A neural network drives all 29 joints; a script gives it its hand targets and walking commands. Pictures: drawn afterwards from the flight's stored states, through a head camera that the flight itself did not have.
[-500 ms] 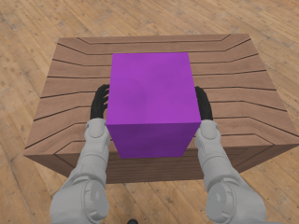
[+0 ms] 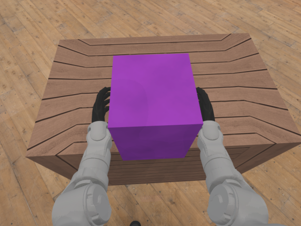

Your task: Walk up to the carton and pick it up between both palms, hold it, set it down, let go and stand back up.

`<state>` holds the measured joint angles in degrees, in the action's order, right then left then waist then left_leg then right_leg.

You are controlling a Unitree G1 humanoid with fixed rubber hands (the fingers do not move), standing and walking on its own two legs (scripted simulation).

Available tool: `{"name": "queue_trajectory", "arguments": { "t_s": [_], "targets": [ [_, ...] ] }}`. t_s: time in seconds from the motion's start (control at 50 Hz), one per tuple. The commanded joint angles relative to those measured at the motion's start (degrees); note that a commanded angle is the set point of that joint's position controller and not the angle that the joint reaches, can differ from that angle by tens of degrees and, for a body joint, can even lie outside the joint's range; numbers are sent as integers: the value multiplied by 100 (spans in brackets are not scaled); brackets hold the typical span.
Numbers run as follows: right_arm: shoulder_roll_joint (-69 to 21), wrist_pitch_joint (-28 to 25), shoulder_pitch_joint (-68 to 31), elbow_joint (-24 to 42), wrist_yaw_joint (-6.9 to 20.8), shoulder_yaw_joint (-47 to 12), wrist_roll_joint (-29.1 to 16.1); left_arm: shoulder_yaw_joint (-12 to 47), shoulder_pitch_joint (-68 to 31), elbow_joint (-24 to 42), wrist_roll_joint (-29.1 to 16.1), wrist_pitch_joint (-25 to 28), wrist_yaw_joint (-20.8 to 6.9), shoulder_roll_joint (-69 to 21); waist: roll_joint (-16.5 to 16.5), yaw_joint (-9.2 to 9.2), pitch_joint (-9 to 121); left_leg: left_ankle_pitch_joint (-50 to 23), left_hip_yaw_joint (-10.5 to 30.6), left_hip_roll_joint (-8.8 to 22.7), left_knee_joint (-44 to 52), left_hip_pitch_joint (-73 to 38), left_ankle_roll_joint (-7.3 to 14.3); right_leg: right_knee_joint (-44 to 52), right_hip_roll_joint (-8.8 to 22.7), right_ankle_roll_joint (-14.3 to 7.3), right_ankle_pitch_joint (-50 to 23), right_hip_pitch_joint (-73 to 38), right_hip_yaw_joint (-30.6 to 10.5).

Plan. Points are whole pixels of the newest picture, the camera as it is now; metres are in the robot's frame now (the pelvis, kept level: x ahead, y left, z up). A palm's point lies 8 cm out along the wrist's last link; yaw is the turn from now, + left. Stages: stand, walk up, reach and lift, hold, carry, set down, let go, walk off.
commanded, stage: reach and lift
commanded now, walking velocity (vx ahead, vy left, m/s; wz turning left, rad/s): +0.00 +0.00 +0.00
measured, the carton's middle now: (152, 112) +0.44 +0.00 -0.02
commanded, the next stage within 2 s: none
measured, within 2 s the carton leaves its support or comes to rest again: leaves its support in 1.26 s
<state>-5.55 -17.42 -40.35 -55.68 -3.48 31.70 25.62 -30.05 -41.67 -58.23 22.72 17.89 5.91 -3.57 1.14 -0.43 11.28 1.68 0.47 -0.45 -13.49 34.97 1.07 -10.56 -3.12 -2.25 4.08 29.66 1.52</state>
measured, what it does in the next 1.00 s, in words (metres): stands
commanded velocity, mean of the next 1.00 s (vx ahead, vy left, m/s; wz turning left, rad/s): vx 0.00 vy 0.00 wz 0.00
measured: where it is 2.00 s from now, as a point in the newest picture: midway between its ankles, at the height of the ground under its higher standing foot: outside the picture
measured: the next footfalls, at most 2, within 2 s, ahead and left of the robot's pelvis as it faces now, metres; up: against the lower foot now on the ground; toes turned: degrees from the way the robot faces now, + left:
none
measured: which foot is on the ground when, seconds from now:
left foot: down 0.00-1.00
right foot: down 0.00-1.00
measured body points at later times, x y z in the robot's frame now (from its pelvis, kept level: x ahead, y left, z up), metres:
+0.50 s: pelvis +0.00 -0.01 +0.00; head +0.11 +0.00 +0.44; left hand +0.42 +0.15 +0.01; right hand +0.41 -0.14 +0.01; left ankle +0.02 +0.10 -0.74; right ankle -0.02 -0.09 -0.74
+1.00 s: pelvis +0.00 +0.00 +0.00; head +0.10 +0.01 +0.44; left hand +0.42 +0.15 +0.01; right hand +0.40 -0.15 +0.01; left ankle +0.02 +0.10 -0.74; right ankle -0.02 -0.09 -0.74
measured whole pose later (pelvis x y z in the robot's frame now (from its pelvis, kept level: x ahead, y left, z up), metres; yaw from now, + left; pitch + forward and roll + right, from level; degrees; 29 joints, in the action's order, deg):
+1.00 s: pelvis +0.00 +0.00 +0.00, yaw +3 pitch +23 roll -1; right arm -8.7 -20.5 -35.7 -51.1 -2.8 38.1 33.9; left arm -31.4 -39.6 -55.0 25.9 16.3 3.5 -6.0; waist 0.2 -2.7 11.9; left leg -0.7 3.3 -1.3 -9.2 32.3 0.9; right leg -5.8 -2.6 -2.4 2.5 25.9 4.1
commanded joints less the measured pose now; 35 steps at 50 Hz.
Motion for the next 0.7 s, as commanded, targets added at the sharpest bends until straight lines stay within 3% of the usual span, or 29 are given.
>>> {"name": "queue_trajectory", "arguments": {
  "t_s": [0.0,0.36,0.68],
  "targets": [
    [-2368,-329,-2682,643,485,-773,854,997,-2630,421,495,201,-539,-2225,79,-208,3926,-1782,174,-43,-330,-2556,-314,-372,103,298,-3067,-1980,161],
    [-2897,-450,-2638,667,548,-768,1155,1016,-2656,497,721,67,-674,-2705,135,-264,3701,-1789,244,-23,-74,-2169,-270,-421,220,329,-3577,-2675,171],
    [-3042,-502,-2606,673,570,-837,1200,1087,-2635,512,785,36,-663,-2941,196,-270,3677,-1858,278,21,-68,-2377,-324,-312,206,294,-3390,-2493,197]
  ]
}}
